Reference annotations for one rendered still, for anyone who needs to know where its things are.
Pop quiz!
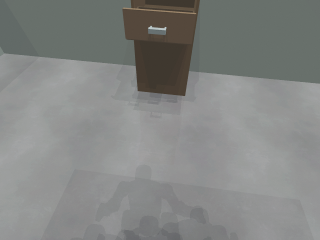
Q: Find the handle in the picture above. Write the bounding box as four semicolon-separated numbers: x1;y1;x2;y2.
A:
148;26;167;35

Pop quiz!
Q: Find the drawer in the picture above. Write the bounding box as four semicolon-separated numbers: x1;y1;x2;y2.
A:
122;6;196;45

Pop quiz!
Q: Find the cabinet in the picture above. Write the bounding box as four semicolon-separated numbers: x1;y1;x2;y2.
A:
131;0;200;96

